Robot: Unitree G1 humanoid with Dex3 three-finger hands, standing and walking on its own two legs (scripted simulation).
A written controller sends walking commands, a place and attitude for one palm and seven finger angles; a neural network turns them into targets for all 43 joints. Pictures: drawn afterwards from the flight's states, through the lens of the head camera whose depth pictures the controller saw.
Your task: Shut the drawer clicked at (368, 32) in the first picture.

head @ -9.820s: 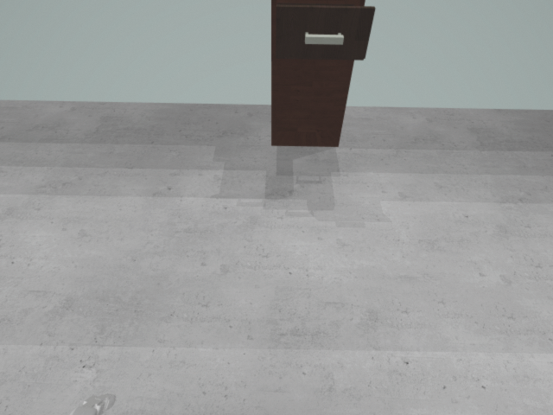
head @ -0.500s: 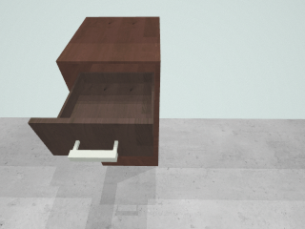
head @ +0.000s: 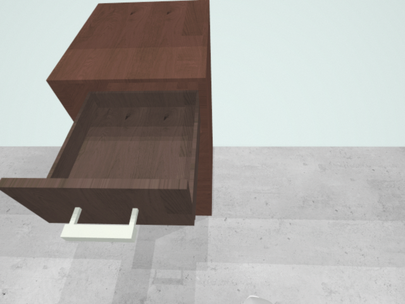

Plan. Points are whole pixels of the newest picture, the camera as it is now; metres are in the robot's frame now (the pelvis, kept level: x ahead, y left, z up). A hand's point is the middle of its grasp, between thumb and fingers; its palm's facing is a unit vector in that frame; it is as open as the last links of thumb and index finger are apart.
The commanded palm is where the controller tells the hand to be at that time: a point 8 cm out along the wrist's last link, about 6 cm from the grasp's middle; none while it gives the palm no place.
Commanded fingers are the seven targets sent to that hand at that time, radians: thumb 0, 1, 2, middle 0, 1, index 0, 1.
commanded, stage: come to a stop and stand still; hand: left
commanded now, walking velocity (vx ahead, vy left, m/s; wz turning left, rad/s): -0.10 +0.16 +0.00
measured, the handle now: (102, 222) +0.26 +0.22 +0.00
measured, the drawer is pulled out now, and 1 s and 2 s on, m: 0.30 0.30 0.30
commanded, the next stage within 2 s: look again from close up in 1.86 s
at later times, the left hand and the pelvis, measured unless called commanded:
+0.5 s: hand out of the picture -0.01 +0.19 -0.15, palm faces +0.05 -0.98 -0.20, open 7.3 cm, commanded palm none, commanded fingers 0.00 0.90 0.90 -0.20 -0.30 -0.20 -0.30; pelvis -0.04 +0.01 +0.02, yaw +0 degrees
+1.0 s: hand out of the picture +0.00 +0.15 -0.17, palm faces +0.04 -0.98 -0.20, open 7.3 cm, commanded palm none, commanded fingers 0.00 0.90 0.90 -0.20 -0.30 -0.20 -0.30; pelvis -0.01 -0.02 +0.01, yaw -1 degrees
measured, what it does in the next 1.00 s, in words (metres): steps on the spot: left foot, then right foot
